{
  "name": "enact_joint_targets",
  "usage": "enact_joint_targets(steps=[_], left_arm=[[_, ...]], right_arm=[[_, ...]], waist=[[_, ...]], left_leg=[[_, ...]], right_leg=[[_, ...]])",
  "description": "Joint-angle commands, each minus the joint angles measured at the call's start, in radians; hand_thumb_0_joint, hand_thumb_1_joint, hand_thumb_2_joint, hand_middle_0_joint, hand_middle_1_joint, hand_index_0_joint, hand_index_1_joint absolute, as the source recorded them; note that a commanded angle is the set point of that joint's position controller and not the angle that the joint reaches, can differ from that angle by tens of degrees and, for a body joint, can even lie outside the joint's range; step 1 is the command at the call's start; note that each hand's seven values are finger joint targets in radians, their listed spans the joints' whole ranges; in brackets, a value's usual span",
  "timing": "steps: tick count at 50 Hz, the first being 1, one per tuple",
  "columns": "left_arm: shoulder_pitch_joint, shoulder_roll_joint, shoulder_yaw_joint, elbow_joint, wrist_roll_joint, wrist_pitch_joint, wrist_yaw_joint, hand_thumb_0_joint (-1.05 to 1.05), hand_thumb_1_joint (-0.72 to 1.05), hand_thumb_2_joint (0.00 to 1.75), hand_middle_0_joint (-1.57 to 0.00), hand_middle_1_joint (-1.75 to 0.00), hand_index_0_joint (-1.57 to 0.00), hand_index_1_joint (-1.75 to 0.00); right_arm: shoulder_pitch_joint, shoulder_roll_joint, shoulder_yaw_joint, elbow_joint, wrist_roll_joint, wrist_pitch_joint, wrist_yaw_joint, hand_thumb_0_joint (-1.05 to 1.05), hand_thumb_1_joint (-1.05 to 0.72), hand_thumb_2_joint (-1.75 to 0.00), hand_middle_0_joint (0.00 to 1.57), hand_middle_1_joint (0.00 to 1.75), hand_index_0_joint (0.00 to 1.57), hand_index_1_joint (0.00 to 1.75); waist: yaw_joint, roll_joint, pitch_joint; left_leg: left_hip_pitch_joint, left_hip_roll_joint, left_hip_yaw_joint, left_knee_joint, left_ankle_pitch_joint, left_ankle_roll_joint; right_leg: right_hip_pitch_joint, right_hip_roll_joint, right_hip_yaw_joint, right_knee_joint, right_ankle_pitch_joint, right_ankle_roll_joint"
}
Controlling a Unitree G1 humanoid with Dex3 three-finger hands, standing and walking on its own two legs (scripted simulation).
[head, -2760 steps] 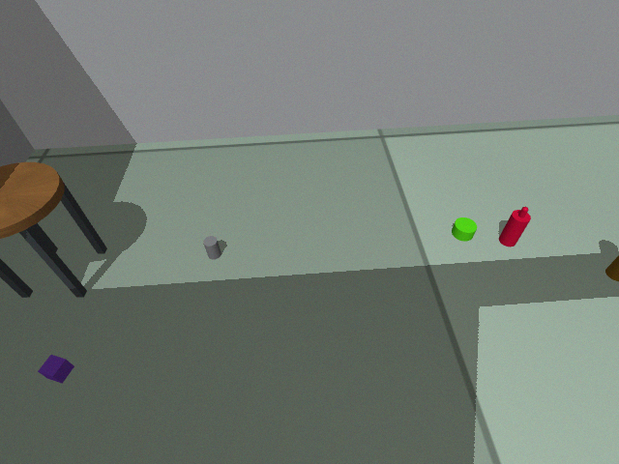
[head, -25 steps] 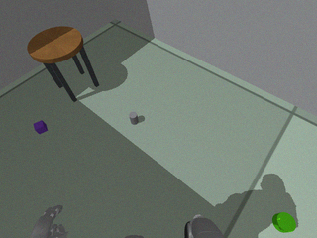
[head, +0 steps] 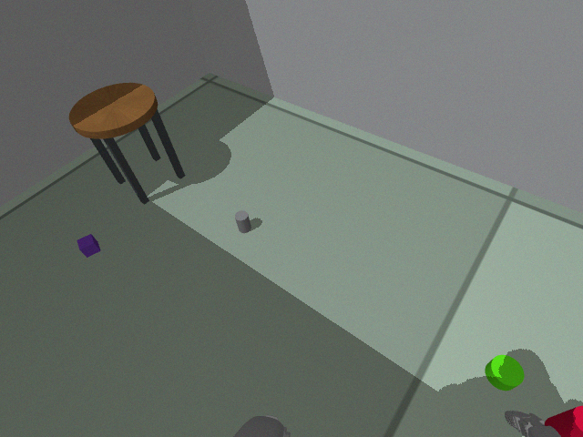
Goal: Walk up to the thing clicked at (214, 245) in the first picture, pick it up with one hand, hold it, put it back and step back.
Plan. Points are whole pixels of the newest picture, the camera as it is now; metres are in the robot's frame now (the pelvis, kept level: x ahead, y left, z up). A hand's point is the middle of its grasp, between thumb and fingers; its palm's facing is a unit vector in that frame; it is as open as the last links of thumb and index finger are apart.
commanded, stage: step back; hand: left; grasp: from above
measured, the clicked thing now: (243, 222) +1.02 +0.32 -0.72
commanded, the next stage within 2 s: stand in 1.04 s
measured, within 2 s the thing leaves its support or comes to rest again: neither
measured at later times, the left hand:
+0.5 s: hand out of the picture +0.01 +0.27 -0.15, palm faces +0.08 -0.92 -0.38, open 7.4 cm
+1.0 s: hand out of the picture +0.08 +0.30 -0.15, palm faces +0.07 -0.93 -0.36, open 7.4 cm
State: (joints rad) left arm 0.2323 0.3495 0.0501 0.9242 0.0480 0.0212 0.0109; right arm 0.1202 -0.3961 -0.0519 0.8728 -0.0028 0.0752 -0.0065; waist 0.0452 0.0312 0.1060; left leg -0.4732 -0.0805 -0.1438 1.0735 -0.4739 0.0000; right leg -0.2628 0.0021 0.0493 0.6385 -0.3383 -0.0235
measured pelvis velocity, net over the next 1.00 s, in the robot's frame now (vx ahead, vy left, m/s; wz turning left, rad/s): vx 0.01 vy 0.03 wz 0.07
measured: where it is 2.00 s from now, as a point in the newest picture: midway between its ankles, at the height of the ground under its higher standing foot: outside the picture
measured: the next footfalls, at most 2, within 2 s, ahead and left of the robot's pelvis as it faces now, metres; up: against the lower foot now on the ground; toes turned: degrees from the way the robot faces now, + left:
left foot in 0.16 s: -0.03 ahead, +0.14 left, +0.00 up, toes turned +2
left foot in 0.72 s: +0.05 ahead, +0.16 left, +0.00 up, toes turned +6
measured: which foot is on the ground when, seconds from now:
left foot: up 0.00-0.14, down 0.16-0.46, up 0.48-0.70, down 0.72-1.00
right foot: down 0.00-1.00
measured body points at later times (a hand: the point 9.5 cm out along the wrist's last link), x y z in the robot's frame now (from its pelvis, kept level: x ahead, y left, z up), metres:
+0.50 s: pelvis -0.03 +0.00 +0.00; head -0.02 +0.00 +0.45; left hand +0.01 +0.32 -0.12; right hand +0.06 -0.31 -0.13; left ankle -0.07 +0.13 -0.72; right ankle +0.01 -0.11 -0.73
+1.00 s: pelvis +0.01 +0.03 +0.01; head +0.03 +0.04 +0.45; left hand +0.07 +0.35 -0.12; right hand +0.15 -0.25 -0.12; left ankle +0.01 +0.16 -0.73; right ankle +0.01 -0.11 -0.73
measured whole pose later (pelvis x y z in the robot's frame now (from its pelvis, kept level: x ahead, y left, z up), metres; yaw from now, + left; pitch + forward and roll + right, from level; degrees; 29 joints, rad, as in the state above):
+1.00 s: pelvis +0.01 +0.03 +0.01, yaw +4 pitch -2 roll +0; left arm 0.12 0.38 0.02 1.04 0.01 -0.01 0.00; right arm 0.08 -0.32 -0.02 1.04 -0.01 -0.01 0.00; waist 0.02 -0.01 0.07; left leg -0.24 0.03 0.01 0.56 -0.28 -0.01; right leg -0.19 -0.03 0.01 0.53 -0.31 0.03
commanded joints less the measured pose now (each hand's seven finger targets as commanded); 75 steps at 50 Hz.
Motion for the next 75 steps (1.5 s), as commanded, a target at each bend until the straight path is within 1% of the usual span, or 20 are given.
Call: enact_joint_targets(steps=[1, 5, 8, 10, 11, 12, 14, 18, 21, 22, 23, 25, 29, 35, 36, 38, 39, 43, 48, 75], left_arm=[[-0.07, 0.277, 0.086, -0.111, -0.001, -0.048, 0.021, 0.0, 0.9, 0.9, -0.2, -0.3, -0.2, -0.3], [-0.019, 0.29, 0.098, -0.091, 0.008, -0.043, 0.007, 0.0, 0.9, 0.9, -0.2, -0.3, -0.2, -0.3], [-0.065, 0.282, 0.078, -0.102, -0.005, -0.025, -0.004, 0.0, 0.9, 0.9, -0.2, -0.3, -0.2, -0.3], [-0.023, 0.152, 0.037, -0.111, -0.028, -0.027, -0.006, 0.0, 0.9, 0.9, -0.2, -0.3, -0.2, -0.3], [-0.135, 0.236, 0.063, -0.1, -0.022, -0.027, 0.002, 0.0, 0.9, 0.9, -0.2, -0.3, -0.2, -0.3], [-0.157, 0.283, 0.072, -0.096, -0.02, -0.033, -0.003, 0.0, 0.9, 0.9, -0.2, -0.3, -0.2, -0.3], [-0.097, 0.236, 0.06, -0.073, -0.033, -0.043, -0.021, 0.0, 0.9, 0.9, -0.2, -0.3, -0.2, -0.3], [-0.099, 0.221, 0.06, -0.038, -0.03, -0.055, -0.028, 0.0, 0.9, 0.9, -0.2, -0.3, -0.2, -0.3], [0.003, 0.203, 0.058, 0.013, -0.02, -0.073, -0.01, 0.0, 0.9, 0.9, -0.2, -0.3, -0.2, -0.3], [0.047, 0.238, 0.073, 0.036, -0.012, -0.081, -0.001, 0.0, 0.9, 0.9, -0.2, -0.3, -0.2, -0.3], [0.082, 0.317, 0.093, 0.036, -0.002, -0.09, 0.007, 0.0, 0.9, 0.9, -0.2, -0.3, -0.2, -0.3], [-0.05, 0.377, 0.103, -0.012, -0.007, -0.086, 0.001, 0.0, 0.9, 0.9, -0.2, -0.3, -0.2, -0.3], [-0.073, 0.287, 0.078, -0.009, -0.015, -0.098, 0.003, 0.0, 0.9, 0.9, -0.2, -0.3, -0.2, -0.3], [-0.139, 0.251, 0.044, -0.033, -0.031, -0.07, -0.003, 0.0, 0.9, 0.9, -0.2, -0.3, -0.2, -0.3], [-0.131, 0.215, 0.032, -0.038, -0.036, -0.066, -0.003, 0.0, 0.9, 0.9, -0.2, -0.3, -0.2, -0.3], [-0.075, 0.171, 0.015, -0.018, -0.056, -0.047, 0.001, 0.0, 0.9, 0.9, -0.2, -0.3, -0.2, -0.3], [-0.07, 0.228, 0.031, 0.013, -0.05, -0.039, 0.005, 0.0, 0.9, 0.9, -0.2, -0.3, -0.2, -0.3], [-0.064, 0.237, 0.029, 0.045, -0.045, -0.06, 0.003, 0.0, 0.9, 0.9, -0.2, -0.3, -0.2, -0.3], [-0.128, 0.24, 0.023, 0.056, -0.046, -0.059, 0.009, 0.0, 0.9, 0.9, -0.2, -0.3, -0.2, -0.3], [-0.195, 0.217, -0.01, 0.161, -0.038, -0.062, -0.009, 0.0, 0.9, 0.9, -0.2, -0.3, -0.2, -0.3]], right_arm=[[0.014, -0.175, -0.043, -0.048, -0.014, -0.045, -0.008, 0.0, -0.9, -0.9, 0.2, 0.3, 0.2, 0.3], [-0.004, -0.155, -0.039, -0.04, -0.029, -0.074, 0.006, 0.0, -0.9, -0.9, 0.2, 0.3, 0.2, 0.3], [0.117, -0.156, -0.057, 0.025, -0.035, -0.098, 0.006, 0.0, -0.9, -0.9, 0.2, 0.3, 0.2, 0.3], [0.133, -0.247, -0.083, 0.028, -0.058, -0.112, -0.004, 0.0, -0.9, -0.9, 0.2, 0.3, 0.2, 0.3], [0.102, -0.321, -0.085, 0.016, -0.049, -0.111, -0.002, 0.0, -0.9, -0.9, 0.2, 0.3, 0.2, 0.3], [0.052, -0.316, -0.086, 0.01, -0.038, -0.112, 0.002, 0.0, -0.9, -0.9, 0.2, 0.3, 0.2, 0.3], [-0.011, -0.208, -0.053, 0.006, -0.045, -0.119, 0.003, 0.0, -0.9, -0.9, 0.2, 0.3, 0.2, 0.3], [0.05, -0.224, -0.064, 0.026, -0.041, -0.113, 0.01, 0.0, -0.9, -0.9, 0.2, 0.3, 0.2, 0.3], [0.009, -0.192, -0.053, 0.007, -0.024, -0.089, 0.013, 0.0, -0.9, -0.9, 0.2, 0.3, 0.2, 0.3], [0.026, -0.138, -0.035, -0.002, -0.016, -0.088, 0.01, 0.0, -0.9, -0.9, 0.2, 0.3, 0.2, 0.3], [0.023, -0.088, -0.022, -0.023, -0.009, -0.091, 0.009, 0.0, -0.9, -0.9, 0.2, 0.3, 0.2, 0.3], [0.076, -0.188, -0.053, 0.012, -0.027, -0.085, -0.005, 0.0, -0.9, -0.9, 0.2, 0.3, 0.2, 0.3], [0.093, -0.148, -0.046, 0.046, -0.024, -0.097, 0.012, 0.0, -0.9, -0.9, 0.2, 0.3, 0.2, 0.3], [0.132, -0.126, -0.049, 0.09, -0.029, -0.107, 0.005, 0.0, -0.9, -0.9, 0.2, 0.3, 0.2, 0.3], [0.142, -0.144, -0.054, 0.095, -0.034, -0.113, -0.004, 0.0, -0.9, -0.9, 0.2, 0.3, 0.2, 0.3], [0.029, -0.233, -0.055, 0.058, -0.035, -0.12, -0.012, 0.0, -0.9, -0.9, 0.2, 0.3, 0.2, 0.3], [-0.024, -0.271, -0.058, 0.052, -0.027, -0.113, -0.006, 0.0, -0.9, -0.9, 0.2, 0.3, 0.2, 0.3], [-0.064, -0.177, -0.024, 0.068, -0.016, -0.111, -0.009, 0.0, -0.9, -0.9, 0.2, 0.3, 0.2, 0.3], [-0.056, -0.171, -0.028, 0.112, -0.008, -0.104, -0.011, 0.0, -0.9, -0.9, 0.2, 0.3, 0.2, 0.3], [-0.097, -0.159, 0.005, 0.204, -0.005, -0.112, 0.008, 0.0, -0.9, -0.9, 0.2, 0.3, 0.2, 0.3]], waist=[[-0.006, -0.145, -0.048], [0.043, -0.249, -0.093], [-0.03, -0.195, -0.115], [-0.033, 0.165, -0.145], [-0.075, 0.102, -0.064], [-0.065, 0.092, 0.005], [-0.018, 0.085, 0.024], [-0.06, 0.16, -0.007], [0.006, 0.12, -0.066], [0.022, 0.015, -0.102], [0.036, -0.191, -0.116], [-0.004, -0.143, 0.002], [-0.021, -0.121, -0.026], [-0.072, -0.134, -0.116], [-0.073, -0.095, -0.146], [-0.014, 0.098, -0.152], [-0.022, 0.106, -0.145], [-0.006, 0.069, -0.162], [-0.035, 0.007, -0.21], [-0.046, -0.015, -0.13]], left_leg=[[-0.007, 0.007, 0.01, -0.044, 0.03, -0.026], [0.026, 0.056, 0.1, -0.394, -0.091, -0.027], [0.334, 0.041, 0.148, -0.772, 0.127, 0.011], [0.541, 0.331, -0.349, -0.835, 0.051, 0.11], [0.293, 0.431, -0.465, -0.857, -0.216, 0.225], [0.138, 0.438, -0.429, -0.887, -0.306, 0.252], [0.227, 0.295, -0.178, -0.825, -0.048, 0.172], [0.203, 0.247, -0.104, -0.779, 0.021, 0.143], [0.138, 0.209, -0.011, -0.596, 0.101, 0.106], [0.051, 0.167, 0.023, -0.473, 0.097, 0.073], [-0.12, 0.03, 0.087, -0.245, -0.015, 0.026], [-0.033, 0.1, 0.018, -0.1, -0.126, 0.015], [0.033, 0.12, 0.035, -0.21, 0.008, 0.013], [0.321, 0.074, 0.174, -0.636, 0.286, 0.0], [0.378, 0.119, 0.108, -0.664, 0.391, 0.018], [0.307, 0.371, -0.209, -0.751, 0.373, 0.13], [0.193, 0.396, -0.198, -0.728, 0.301, 0.203], [0.241, 0.231, 0.037, -0.591, 0.592, 0.058], [0.326, 0.211, 0.073, -0.586, 0.65, 0.046], [0.363, 0.213, 0.063, -0.796, 0.382, 0.007]], right_leg=[[-0.004, -0.178, 0.168, -0.235, 0.01, -0.139], [0.142, -0.231, 0.229, -0.274, -0.247, -0.166], [0.003, -0.192, 0.13, -0.139, -0.085, -0.106], [-0.341, -0.009, -0.044, 0.202, -0.154, 0.005], [-0.303, -0.04, -0.006, 0.23, -0.23, 0.012], [-0.202, -0.064, 0.023, 0.272, -0.217, 0.004], [-0.199, -0.059, 0.011, 0.175, -0.12, 0.001], [-0.058, -0.009, -0.08, 0.013, -0.081, 0.01], [0.169, 0.027, -0.116, -0.244, 0.063, -0.002], [0.289, -0.028, -0.006, -0.25, 0.085, -0.006], [0.343, -0.228, 0.346, -0.354, -0.046, -0.086], [0.032, -0.436, 0.537, -0.441, -0.356, -0.243], [0.042, -0.276, 0.229, -0.345, -0.013, -0.16], [-0.026, -0.178, 0.028, -0.114, 0.321, -0.084], [-0.045, -0.155, 0.005, -0.038, 0.356, -0.05], [-0.083, -0.018, -0.063, 0.044, 0.001, 0.014], [0.029, -0.033, -0.042, 0.06, -0.157, 0.01], [0.128, -0.086, 0.012, -0.135, 0.325, -0.005], [0.136, -0.11, 0.016, -0.143, 0.437, -0.009], [0.163, -0.132, 0.03, -0.374, 0.229, 0.012]])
